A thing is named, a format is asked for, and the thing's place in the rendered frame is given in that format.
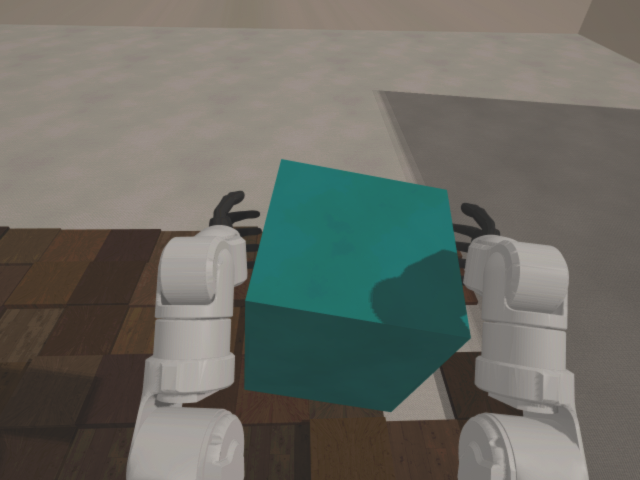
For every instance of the left robot forearm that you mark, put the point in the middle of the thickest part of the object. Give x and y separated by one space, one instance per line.
194 298

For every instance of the right robot forearm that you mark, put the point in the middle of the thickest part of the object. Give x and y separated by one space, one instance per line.
524 290

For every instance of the right robot upper arm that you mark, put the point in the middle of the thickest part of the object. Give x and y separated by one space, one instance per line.
508 447

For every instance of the left robot hand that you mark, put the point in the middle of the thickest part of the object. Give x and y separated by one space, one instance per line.
223 217

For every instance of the right robot hand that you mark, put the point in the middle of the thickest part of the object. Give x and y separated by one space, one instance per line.
483 220

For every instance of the left robot upper arm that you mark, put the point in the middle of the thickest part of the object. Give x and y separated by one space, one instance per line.
185 443

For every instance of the carton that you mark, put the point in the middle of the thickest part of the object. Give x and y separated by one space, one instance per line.
356 295

